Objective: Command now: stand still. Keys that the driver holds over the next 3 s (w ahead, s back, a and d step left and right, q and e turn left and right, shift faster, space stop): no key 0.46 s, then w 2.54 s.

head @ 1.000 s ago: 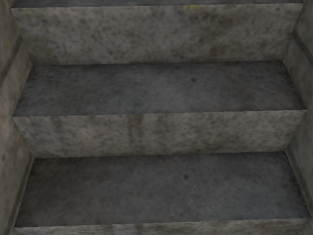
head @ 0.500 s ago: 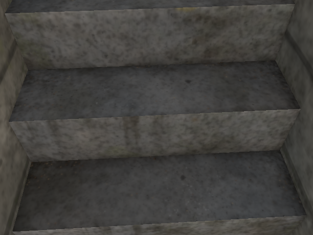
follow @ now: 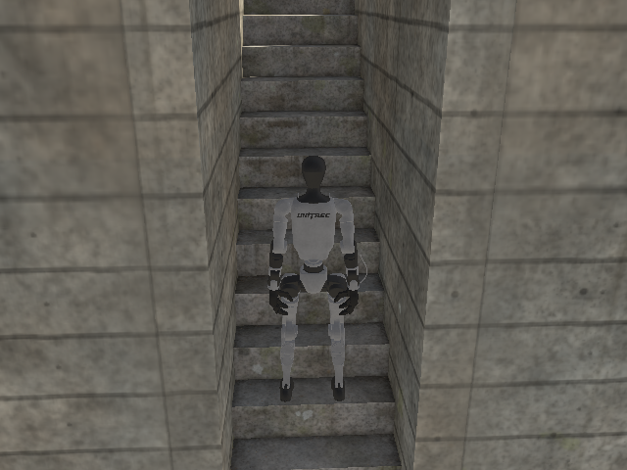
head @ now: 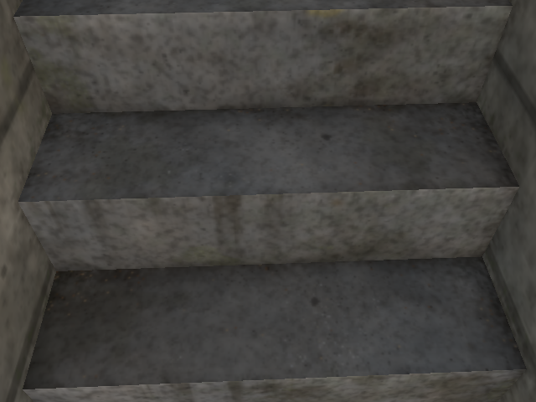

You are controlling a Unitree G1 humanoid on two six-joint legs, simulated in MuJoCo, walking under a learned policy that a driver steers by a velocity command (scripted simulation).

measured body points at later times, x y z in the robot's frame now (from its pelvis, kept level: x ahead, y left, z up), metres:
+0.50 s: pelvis +0.00 +0.00 +0.00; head +0.01 +0.00 +0.45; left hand -0.03 +0.19 -0.16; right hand -0.04 -0.18 -0.16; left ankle +0.02 +0.15 -0.74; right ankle +0.03 -0.14 -0.74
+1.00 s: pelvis +0.09 +0.01 +0.00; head +0.09 +0.01 +0.45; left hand +0.07 +0.21 -0.16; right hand +0.04 -0.19 -0.16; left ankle +0.02 +0.15 -0.74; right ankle +0.03 -0.11 -0.69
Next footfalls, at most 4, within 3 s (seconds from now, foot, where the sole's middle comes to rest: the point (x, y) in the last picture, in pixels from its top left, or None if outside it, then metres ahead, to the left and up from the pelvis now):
1.28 right None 0.31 -0.20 -0.56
1.92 left None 0.20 0.04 -0.57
2.34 right None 0.12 -0.22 -0.57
2.84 right None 0.31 -0.29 -0.57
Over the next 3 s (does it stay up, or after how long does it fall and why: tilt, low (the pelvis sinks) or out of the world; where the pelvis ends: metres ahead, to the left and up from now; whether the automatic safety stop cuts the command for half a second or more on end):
stays up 0.29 -0.17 0.19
